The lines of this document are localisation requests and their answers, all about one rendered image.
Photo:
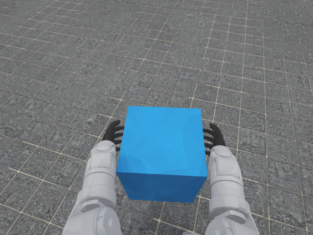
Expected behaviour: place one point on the carton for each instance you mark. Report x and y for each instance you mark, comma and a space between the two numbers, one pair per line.
162, 154

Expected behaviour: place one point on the left robot forearm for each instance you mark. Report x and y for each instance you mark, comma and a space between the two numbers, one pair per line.
99, 179

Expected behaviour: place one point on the robot left hand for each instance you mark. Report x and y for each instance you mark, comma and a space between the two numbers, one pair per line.
110, 133

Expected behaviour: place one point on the left robot upper arm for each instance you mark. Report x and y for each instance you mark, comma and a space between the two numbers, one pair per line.
99, 221

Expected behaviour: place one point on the right robot upper arm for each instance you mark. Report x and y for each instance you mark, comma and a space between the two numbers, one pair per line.
225, 226

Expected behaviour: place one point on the robot right hand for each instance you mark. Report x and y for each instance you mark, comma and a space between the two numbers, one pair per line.
217, 140

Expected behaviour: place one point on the right robot forearm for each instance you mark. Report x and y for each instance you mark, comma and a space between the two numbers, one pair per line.
227, 190

